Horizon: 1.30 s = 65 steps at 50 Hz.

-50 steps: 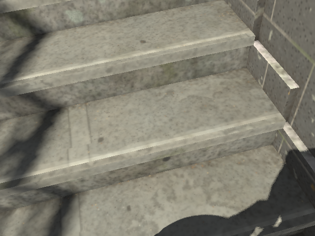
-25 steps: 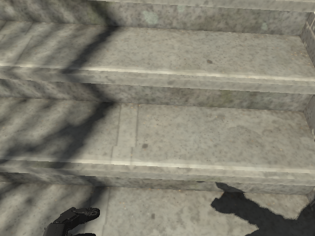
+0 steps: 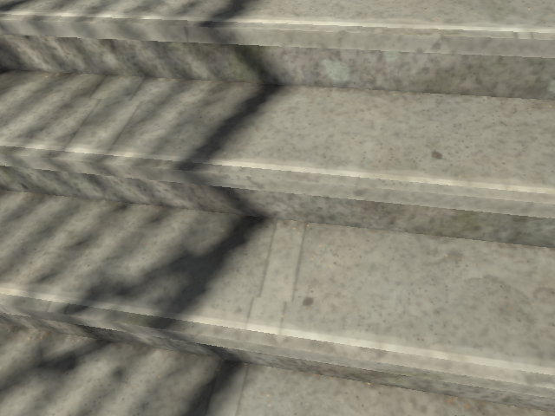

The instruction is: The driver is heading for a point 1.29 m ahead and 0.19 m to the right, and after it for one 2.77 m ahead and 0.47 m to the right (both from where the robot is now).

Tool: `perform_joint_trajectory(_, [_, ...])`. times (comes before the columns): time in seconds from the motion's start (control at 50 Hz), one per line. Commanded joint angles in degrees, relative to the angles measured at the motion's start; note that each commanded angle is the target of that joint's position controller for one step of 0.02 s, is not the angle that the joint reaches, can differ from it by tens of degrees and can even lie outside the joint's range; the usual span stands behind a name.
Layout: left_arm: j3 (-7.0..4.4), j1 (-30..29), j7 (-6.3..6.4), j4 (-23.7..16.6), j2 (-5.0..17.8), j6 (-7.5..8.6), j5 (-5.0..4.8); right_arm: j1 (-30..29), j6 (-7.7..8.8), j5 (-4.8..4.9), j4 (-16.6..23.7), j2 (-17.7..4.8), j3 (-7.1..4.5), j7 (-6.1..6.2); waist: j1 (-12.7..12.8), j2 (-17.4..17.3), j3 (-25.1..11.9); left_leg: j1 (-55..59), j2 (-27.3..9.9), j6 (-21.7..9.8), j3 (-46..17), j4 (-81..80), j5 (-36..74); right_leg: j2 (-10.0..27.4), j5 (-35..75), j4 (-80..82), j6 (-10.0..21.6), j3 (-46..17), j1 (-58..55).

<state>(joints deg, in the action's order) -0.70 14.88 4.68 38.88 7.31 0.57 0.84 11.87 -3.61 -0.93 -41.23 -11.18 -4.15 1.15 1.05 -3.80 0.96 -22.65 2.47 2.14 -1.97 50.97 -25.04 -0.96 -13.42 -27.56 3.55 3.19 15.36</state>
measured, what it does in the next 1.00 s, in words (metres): walks ahead: left foot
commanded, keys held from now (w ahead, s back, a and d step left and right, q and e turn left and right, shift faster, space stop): no key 0.46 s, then w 0.54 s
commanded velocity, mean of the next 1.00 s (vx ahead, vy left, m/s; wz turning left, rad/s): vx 0.16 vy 0.00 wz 0.03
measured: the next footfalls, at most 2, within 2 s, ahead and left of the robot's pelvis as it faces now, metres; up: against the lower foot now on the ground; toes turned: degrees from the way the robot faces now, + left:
left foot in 0.10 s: +0.06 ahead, +0.11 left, +0.00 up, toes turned +0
right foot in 1.06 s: +0.37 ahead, -0.06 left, +0.16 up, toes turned -6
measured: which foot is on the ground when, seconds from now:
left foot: up 0.00-0.08, down 0.10-1.00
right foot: down 0.00-0.70, up 0.72-1.00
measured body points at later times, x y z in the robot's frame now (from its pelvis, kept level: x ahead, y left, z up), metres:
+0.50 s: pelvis +0.04 +0.01 +0.01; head +0.04 +0.00 +0.46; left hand +0.10 +0.23 -0.13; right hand +0.11 -0.21 -0.14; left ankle +0.03 +0.11 -0.74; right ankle +0.01 -0.09 -0.74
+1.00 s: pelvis +0.17 +0.03 +0.01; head +0.21 +0.04 +0.46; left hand +0.45 +0.17 -0.05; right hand +0.04 -0.18 -0.12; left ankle +0.03 +0.11 -0.74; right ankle +0.29 -0.07 -0.49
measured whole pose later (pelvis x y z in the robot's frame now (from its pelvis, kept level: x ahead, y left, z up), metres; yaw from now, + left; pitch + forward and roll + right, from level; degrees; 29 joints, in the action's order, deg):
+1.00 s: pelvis +0.17 +0.03 +0.01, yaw +0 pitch +4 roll -3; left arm 3.6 -4.1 1.6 32.9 4.1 1.1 -0.7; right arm 32.6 5.3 0.2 -62.6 -7.6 0.7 1.5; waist -2.4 -1.0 -0.3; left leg 4.2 -0.7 -3.4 2.9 7.2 -14.3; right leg 3.2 -26.4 -100.2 8.7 8.2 68.9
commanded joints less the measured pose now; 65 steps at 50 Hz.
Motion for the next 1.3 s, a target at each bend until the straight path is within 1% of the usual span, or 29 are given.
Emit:
perform_joint_trajectory(0.02, [-1.65,-0.1,0.09,-2.5,6.3,1.43,-0.34,-1.6,0.78,1.25,3.0,0.7,0.83,-0.54,0.6,12.1,-2.4,-3.0,0.1,-1.4,3.6,-17.3,-1.0,9.8,6.9,10.1,7.3,-13.1,-12.0])
perform_joint_trajectory(0.08, [-2.77,1.2,-0.36,-1.6,7.6,1.63,-0.73,0.8,1.88,0.36,1.6,0.3,0.9,0.13,-0.7,12.3,-3.5,7.0,-0.8,-2.5,4.1,-27.7,12.6,10.4,12.9,7.7,5.9,-11.8,-7.7])
perform_joint_trajectory(0.16, [-2.02,0.5,-1.93,-1.0,3.7,1.89,-0.98,1.7,3.65,0.04,1.7,-1.1,0.9,0.78,-1.0,0.2,-2.6,9.5,-7.3,-3.8,-2.8,-25.7,21.8,6.4,0.3,9.8,2.4,-7.4,-2.3])
perform_joint_trajectory(0.2, [-2.15,1.4,-1.74,0.8,4.2,1.82,-0.56,2.9,4.12,0.23,1.3,0.1,1.32,1.11,-1.1,-0.6,-1.4,8.9,-7.6,-4.2,-3.1,-27.0,23.9,6.0,3.6,9.4,1.8,-6.5,-4.3])
perform_joint_trajectory(0.38, [-2.02,3.0,-1.89,6.4,3.4,1.76,-0.48,6.6,5.17,-0.11,-0.8,0.3,0.9,1.67,-1.2,2.3,-1.4,11.0,-8.3,-5.5,-3.3,-30.5,27.0,6.8,8.7,10.4,1.8,-5.6,-8.1])
perform_joint_trajectory(0.46, [-1.96,4.1,-0.98,9.0,4.2,1.14,0.68,9.0,5.09,-0.13,-3.2,0.4,0.97,2.18,-0.8,3.1,-2.5,11.4,-7.7,-5.4,-2.3,-30.3,28.4,6.8,14.8,9.1,2.0,-5.2,-10.2])
perform_joint_trajectory(0.56, [-3.31,5.7,-0.92,10.6,8.6,-0.19,0.01,10.3,4.55,-0.92,-3.4,-0.5,0.09,1.56,0.2,8.7,3.2,1.1,-1.9,-7.7,2.3,-22.4,-2.4,9.1,-23.9,12.2,7.6,-12.6,-5.1])
perform_joint_trajectory(0.64, [-4.1,7.4,-1.19,11.9,10.0,-0.08,-0.78,8.5,5.45,-1.3,-1.9,1.3,0.8,0.37,0.5,10.7,7.1,-3.0,-3.1,-7.9,6.2,-16.4,0.9,15.9,-34.1,16.1,12.8,-21.7,-0.1])
perform_joint_trajectory(0.68, [-3.65,-1.1,-1.55,9.4,8.9,0.53,-1.92,17.3,6.36,-1.49,-4.6,0.1,0.79,-0.28,-5.0,5.9,7.8,11.2,-2.8,-9.5,2.9,-24.9,-1.3,11.7,-29.0,9.9,9.8,-14.9,12.6])
perform_joint_trajectory(0.72, [-2.23,-5.5,-3.18,7.9,4.4,2.81,-1.96,29.1,7.45,-0.79,-8.1,-6.8,-1.36,0.67,-10.5,-16.0,4.9,31.6,-18.2,-16.2,-27.2,-41.0,-5.0,0.6,-10.4,-21.9,4.5,1.1,33.6])
perform_joint_trajectory(0.74, [-2.99,-3.5,-3.8,9.8,6.3,3.9,-0.51,32.0,7.15,-1.1,-8.8,-6.3,-1.2,1.34,-11.7,-13.6,1.4,35.0,-23.7,-22.1,-34.7,-42.9,6.9,-0.9,-14.3,-43.6,3.1,1.1,37.4])
perform_joint_trajectory(0.76, [-3.37,-3.2,-3.76,10.3,6.1,4.45,-0.03,30.0,7.59,-1.93,-9.1,-5.9,-1.04,2.02,-9.6,-3.0,-0.1,33.8,-24.2,-24.8,-32.7,-40.3,17.2,0.1,-14.3,-65.9,2.3,-2.6,40.2])
perform_joint_trajectory(0.8, [-1.9,-10.1,-3.14,3.5,2.7,4.93,0.17,24.6,8.48,-2.53,-10.5,-8.2,-1.4,1.06,-5.4,4.0,0.7,33.0,-22.5,-22.0,-21.5,-39.3,17.2,2.2,-14.5,-91.9,2.9,-5.3,54.0])
perform_joint_trajectory(0.86, [0.66,-15.8,-2.75,-3.2,-1.3,3.68,0.53,24.1,10.12,-2.22,-14.3,-0.6,1.76,-0.13,-3.7,4.7,3.4,29.4,-19.0,-15.1,-13.0,-37.4,11.5,1.5,-18.3,-106.5,5.8,-6.4,67.8])
perform_joint_trajectory(0.92, [3.49,-22.7,-2.7,-10.1,-3.2,2.21,-0.21,21.1,11.07,-0.6,-17.3,-1.3,3.34,-1.09,-0.2,3.3,9.7,14.1,-16.1,-11.0,-6.2,-44.9,5.8,4.0,-19.6,-96.6,6.2,-1.1,67.1])
perform_joint_trajectory(0.94, [4.65,-25.7,-2.91,-12.9,-2.9,1.57,-0.78,20.7,11.04,0.09,-19.0,-1.4,3.96,-0.87,-0.4,0.9,11.4,5.8,-13.0,-10.7,-2.7,-51.6,8.7,5.1,-19.4,-83.5,5.4,4.6,59.3])
perform_joint_trajectory(0.98, [5.3,-21.4,-3.41,-11.6,-1.2,-0.03,-1.85,18.0,9.09,2.33,-19.2,-1.2,4.93,1.13,0.0,1.2,8.3,-7.4,-7.7,-12.5,4.4,-58.7,40.1,3.5,-10.4,-56.2,4.7,10.9,26.7])
perform_joint_trajectory(1.0, [4.83,-15.3,-3.04,-8.4,-1.2,0.12,-3.47,18.2,9.74,3.48,-17.3,-3.8,5.03,1.51,2.1,-0.7,1.4,-7.4,-11.1,-14.7,3.9,-52.1,80.4,0.1,-4.9,-53.4,5.2,12.9,10.0])
perform_joint_trajectory(1.02, [3.62,-5.4,-2.34,-4.1,1.7,-0.22,-3.25,17.9,10.5,4.37,-17.2,-9.0,3.78,1.58,6.5,-5.4,-7.3,4.7,-13.6,-14.0,4.7,-41.5,106.5,-1.8,-5.1,-51.8,5.7,11.7,6.8])
perform_joint_trajectory(1.04, [2.77,2.8,-1.97,-1.3,3.0,-0.04,-2.57,16.9,10.71,4.35,-17.0,-14.2,1.7,1.53,10.5,-10.6,-13.5,16.5,-15.6,-12.7,3.7,-30.5,114.7,-2.2,-6.1,-44.6,6.1,8.3,6.3])
perform_joint_trajectory(1.06, [1.94,5.8,-2.33,-0.5,5.6,1.35,-1.32,13.8,11.05,4.62,-15.0,-15.4,0.45,0.47,12.1,-10.5,-17.5,22.2,-14.8,-11.3,4.2,-17.6,115.1,-4.0,-6.1,-30.9,6.2,6.1,2.3])
perform_joint_trajectory(1.08, [0.38,6.3,-2.65,1.5,9.3,1.78,0.9,17.0,11.99,2.58,-15.2,-13.8,-0.16,-0.03,11.0,-8.4,-19.4,17.8,-13.2,-11.1,1.4,-2.7,98.8,-3.3,-11.9,-22.0,7.6,-3.9,-5.1])
perform_joint_trajectory(1.1, [-2.62,10.7,-1.91,5.5,17.6,1.77,2.3,19.2,12.79,2.07,-11.0,-5.4,0.9,-2.42,8.4,17.6,-21.6,-6.6,1.9,-6.5,1.8,29.7,42.1,16.0,3.0,-6.5,19.1,-35.9,-18.9])
perform_joint_trajectory(1.12, [-3.52,7.1,-1.36,6.3,16.4,1.01,0.83,15.0,13.16,-1.07,-9.3,-5.5,0.09,-3.45,7.0,15.3,-23.4,-11.3,6.4,-7.0,-8.0,54.8,18.8,18.3,-5.3,9.4,19.4,-52.3,-11.3])
perform_joint_trajectory(1.14, [-3.37,1.0,-2.18,8.5,13.3,2.15,0.45,11.1,12.37,-2.23,-4.7,-1.0,0.63,-3.85,1.3,7.3,-12.1,-20.3,3.8,-7.7,-9.6,60.3,22.5,17.7,-25.8,10.1,14.9,-44.6,-3.9])
perform_joint_trajectory(1.16, [-2.57,0.7,-2.74,11.7,8.6,2.94,0.58,7.1,11.82,-2.68,-2.6,0.8,1.33,-3.69,-0.2,-0.1,-3.0,-26.1,1.6,-8.9,-6.3,61.3,24.7,16.9,-31.0,8.2,11.9,-38.1,2.3])
perform_joint_trajectory(1.2, [-0.55,3.7,-3.47,18.1,-0.1,4.74,1.45,3.4,10.3,-1.96,1.2,6.4,3.49,-2.64,-3.6,1.2,3.1,-34.5,1.6,-11.4,-8.4,71.2,22.5,13.0,-18.5,6.1,9.5,-26.7,9.2])
perform_joint_trajectory(1.22, [-0.2,3.8,-4.11,19.7,-1.7,5.22,1.53,5.7,8.9,-1.3,0.3,7.0,3.9,-2.35,-5.1,2.8,3.3,-36.6,1.2,-11.7,-7.4,71.6,19.4,10.8,-12.0,6.1,8.1,-20.5,9.5])
perform_joint_trajectory(1.3, [0.71,3.4,-5.18,20.5,1.6,7.79,0.13,-1.9,6.85,-0.69,5.4,6.6,5.89,-1.37,-6.9,1.9,4.7,-40.0,-3.0,-9.9,1.7,61.0,15.8,7.4,-1.5,11.3,7.2,-8.7,15.1])
Velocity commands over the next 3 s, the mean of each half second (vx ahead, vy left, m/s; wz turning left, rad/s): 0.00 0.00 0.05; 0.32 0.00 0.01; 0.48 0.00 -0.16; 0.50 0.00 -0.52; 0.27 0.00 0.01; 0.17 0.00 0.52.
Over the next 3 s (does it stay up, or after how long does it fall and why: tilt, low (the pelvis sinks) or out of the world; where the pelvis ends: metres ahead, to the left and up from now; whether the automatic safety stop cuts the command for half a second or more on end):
stays up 1.07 -0.17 0.61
